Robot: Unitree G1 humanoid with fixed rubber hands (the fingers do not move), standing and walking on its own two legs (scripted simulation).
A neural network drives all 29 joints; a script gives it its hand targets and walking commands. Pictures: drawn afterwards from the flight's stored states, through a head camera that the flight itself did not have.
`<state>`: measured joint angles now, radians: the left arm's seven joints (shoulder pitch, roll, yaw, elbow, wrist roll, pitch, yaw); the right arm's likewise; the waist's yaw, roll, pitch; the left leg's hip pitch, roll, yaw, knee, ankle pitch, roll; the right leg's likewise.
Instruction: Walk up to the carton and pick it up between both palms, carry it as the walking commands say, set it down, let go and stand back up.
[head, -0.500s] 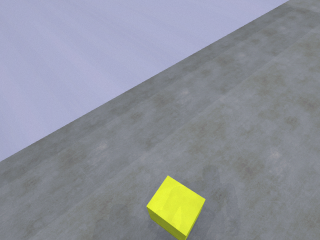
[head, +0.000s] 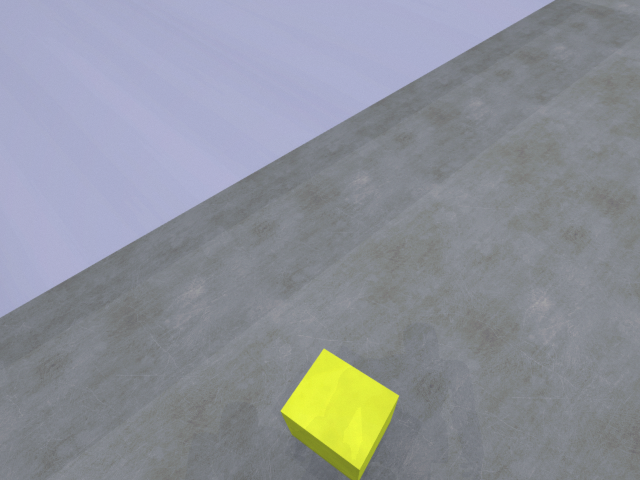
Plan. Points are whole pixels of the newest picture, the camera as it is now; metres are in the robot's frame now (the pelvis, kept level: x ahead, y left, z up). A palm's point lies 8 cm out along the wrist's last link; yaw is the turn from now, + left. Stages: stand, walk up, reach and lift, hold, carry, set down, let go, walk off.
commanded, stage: walk up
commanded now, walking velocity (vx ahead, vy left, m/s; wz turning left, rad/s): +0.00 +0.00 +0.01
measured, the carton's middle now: (340, 417) +0.35 +0.02 -0.64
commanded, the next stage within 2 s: none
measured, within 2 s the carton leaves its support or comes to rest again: neither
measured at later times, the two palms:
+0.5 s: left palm out of the picture +0.00 +0.22 -0.14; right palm out of the picture -0.05 -0.24 -0.14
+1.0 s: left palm out of the picture -0.05 +0.31 -0.12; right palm out of the picture -0.01 -0.18 -0.14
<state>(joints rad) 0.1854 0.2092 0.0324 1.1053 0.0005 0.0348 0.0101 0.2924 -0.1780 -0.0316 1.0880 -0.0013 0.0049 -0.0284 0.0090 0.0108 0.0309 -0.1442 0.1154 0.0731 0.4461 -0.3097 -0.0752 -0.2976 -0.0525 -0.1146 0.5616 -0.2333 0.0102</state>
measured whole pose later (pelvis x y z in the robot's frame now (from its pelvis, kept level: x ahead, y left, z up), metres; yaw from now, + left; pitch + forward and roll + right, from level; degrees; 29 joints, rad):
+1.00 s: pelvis -0.03 +0.06 +0.01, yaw -8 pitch -2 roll +4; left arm 0.37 0.17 0.05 1.14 0.00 0.06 0.05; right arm 0.23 -0.20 -0.07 0.99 -0.02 0.09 0.01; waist 0.01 -0.01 0.03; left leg -0.41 0.03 0.07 0.95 -0.36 -0.02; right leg -0.25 -0.14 0.07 0.42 -0.15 0.06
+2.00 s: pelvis +0.07 +0.45 +0.02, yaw -25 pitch +0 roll -9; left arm 0.19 0.29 0.06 0.93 0.00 0.12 0.00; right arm 0.37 -0.17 -0.01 0.85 0.00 0.01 -0.03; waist 0.04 0.01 0.05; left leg -0.24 0.10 0.04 0.53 -0.30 0.00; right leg -0.43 0.02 0.01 1.18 -0.37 0.08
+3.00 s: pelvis -0.05 +0.43 +0.01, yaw -32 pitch +2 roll +2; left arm 0.39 0.14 0.02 1.04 0.00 -0.03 0.02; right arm 0.21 -0.20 -0.04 0.99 -0.01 0.06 -0.01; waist 0.04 -0.01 0.03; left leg -0.27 0.01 0.14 0.63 -0.35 0.03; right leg -0.24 0.01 -0.03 0.40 -0.19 -0.06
